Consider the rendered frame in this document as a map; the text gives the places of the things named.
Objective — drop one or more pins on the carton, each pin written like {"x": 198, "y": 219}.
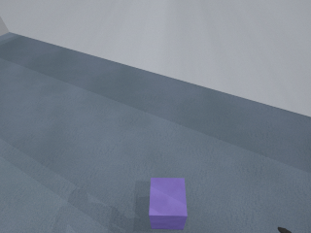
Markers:
{"x": 168, "y": 203}

